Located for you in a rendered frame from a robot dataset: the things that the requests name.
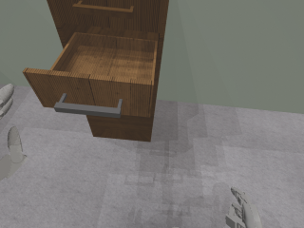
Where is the cabinet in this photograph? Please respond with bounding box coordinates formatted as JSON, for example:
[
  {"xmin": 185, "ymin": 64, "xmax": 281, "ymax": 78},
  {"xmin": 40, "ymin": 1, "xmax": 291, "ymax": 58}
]
[{"xmin": 47, "ymin": 0, "xmax": 169, "ymax": 143}]

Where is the drawer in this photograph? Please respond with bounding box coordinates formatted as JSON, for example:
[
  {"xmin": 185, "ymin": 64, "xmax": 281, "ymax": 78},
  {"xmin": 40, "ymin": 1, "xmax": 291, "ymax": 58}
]
[{"xmin": 23, "ymin": 32, "xmax": 158, "ymax": 118}]

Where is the handle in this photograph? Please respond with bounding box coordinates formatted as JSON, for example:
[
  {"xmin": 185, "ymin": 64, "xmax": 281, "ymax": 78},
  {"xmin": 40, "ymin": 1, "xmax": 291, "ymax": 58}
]
[
  {"xmin": 72, "ymin": 4, "xmax": 133, "ymax": 19},
  {"xmin": 53, "ymin": 93, "xmax": 123, "ymax": 119}
]

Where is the right robot hand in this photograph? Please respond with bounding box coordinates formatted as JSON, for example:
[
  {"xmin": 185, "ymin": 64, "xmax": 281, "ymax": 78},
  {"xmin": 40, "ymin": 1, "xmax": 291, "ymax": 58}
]
[{"xmin": 225, "ymin": 186, "xmax": 263, "ymax": 228}]

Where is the left robot hand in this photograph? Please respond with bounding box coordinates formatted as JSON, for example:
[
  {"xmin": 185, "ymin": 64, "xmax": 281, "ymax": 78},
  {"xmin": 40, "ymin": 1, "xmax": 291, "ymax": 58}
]
[{"xmin": 0, "ymin": 84, "xmax": 28, "ymax": 181}]

